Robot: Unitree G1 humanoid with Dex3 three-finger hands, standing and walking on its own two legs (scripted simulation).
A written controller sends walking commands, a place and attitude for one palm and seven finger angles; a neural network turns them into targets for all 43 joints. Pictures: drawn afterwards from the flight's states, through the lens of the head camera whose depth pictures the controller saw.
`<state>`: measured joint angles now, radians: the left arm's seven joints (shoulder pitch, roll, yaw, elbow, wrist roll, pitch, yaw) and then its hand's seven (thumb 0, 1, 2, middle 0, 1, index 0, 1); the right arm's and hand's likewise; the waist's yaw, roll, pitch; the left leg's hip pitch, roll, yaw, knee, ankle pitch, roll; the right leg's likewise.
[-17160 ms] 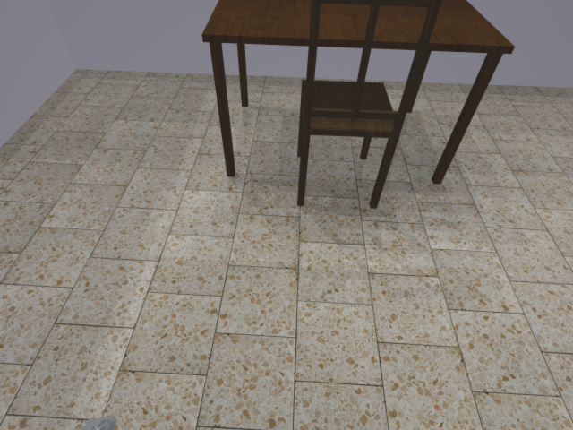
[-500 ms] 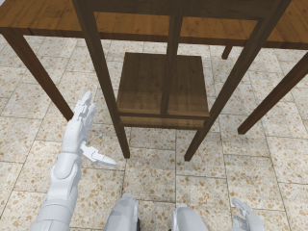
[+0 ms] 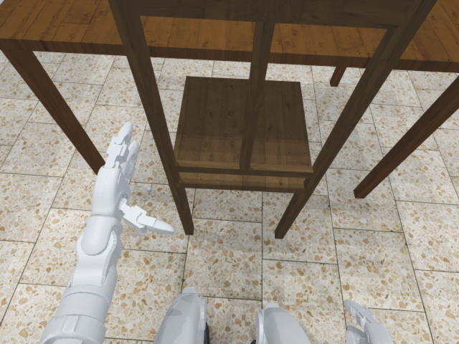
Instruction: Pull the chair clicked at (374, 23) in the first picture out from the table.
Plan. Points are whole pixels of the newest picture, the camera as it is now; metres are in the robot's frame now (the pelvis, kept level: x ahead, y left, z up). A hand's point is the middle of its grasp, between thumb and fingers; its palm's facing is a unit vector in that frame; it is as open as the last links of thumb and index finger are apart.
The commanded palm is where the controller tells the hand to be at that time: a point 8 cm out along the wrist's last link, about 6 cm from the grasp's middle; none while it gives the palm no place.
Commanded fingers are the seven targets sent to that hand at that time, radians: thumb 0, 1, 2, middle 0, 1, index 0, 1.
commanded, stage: aim the fingers beside a spindle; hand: left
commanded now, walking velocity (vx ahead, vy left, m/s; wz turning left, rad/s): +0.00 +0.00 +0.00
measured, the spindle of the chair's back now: (251, 114) +0.51 -0.02 +0.06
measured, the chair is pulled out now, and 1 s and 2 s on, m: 0.00 0.00 0.00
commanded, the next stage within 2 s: push the fingers through the gap in 0.94 s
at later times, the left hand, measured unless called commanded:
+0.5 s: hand (158, 190) +0.37 +0.14 +0.02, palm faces -0.06 -1.00 -0.04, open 16.9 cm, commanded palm +0.35 +0.20 +0.02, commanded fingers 0.00 -0.50 0.30 -0.06 -0.08 -0.06 -0.08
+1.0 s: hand (150, 192) +0.36 +0.15 +0.02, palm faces -0.01 -1.00 -0.04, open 16.9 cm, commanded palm +0.34 +0.21 +0.02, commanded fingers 0.00 -0.50 0.30 -0.06 -0.08 -0.06 -0.08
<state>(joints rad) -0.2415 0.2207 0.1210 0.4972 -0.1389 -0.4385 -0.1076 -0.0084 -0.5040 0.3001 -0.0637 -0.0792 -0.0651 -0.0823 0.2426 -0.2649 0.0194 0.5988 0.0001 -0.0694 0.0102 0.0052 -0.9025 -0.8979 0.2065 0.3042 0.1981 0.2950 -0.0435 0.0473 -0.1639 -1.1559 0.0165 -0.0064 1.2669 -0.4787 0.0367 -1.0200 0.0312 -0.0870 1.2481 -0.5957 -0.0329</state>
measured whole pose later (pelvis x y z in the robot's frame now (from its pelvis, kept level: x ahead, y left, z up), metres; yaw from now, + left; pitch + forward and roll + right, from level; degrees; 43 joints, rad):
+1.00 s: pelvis +0.00 -0.01 +0.00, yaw +0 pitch +21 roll -3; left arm -0.21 0.22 0.16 0.50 -0.15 -0.43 -0.13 -0.01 -0.50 0.30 -0.07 -0.08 -0.07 -0.08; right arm 0.23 -0.26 0.02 0.59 0.00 -0.07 0.01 0.00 -0.90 -0.90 0.21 0.30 0.20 0.29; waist -0.05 0.04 -0.17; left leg -1.15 0.02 -0.01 1.27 -0.49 0.03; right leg -1.02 0.04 -0.08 1.25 -0.60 -0.04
